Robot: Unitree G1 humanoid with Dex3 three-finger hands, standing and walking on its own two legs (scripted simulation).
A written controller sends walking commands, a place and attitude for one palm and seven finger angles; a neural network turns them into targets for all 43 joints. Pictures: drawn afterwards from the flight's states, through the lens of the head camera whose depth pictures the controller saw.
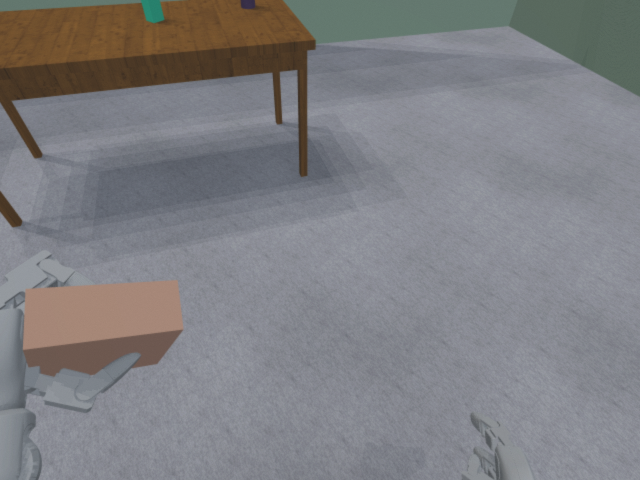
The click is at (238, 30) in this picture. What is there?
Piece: table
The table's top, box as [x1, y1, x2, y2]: [0, 0, 315, 79]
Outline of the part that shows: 315,40 282,0 255,0 255,7 252,9 243,9 240,6 240,0 165,1 160,2 164,19 162,21 155,23 145,20 141,3 1,11 0,79 315,49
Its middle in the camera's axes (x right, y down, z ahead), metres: -0.80 -0.85 +1.59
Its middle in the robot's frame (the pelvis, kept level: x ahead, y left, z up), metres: +1.71 +0.90 -0.11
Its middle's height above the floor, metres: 0.67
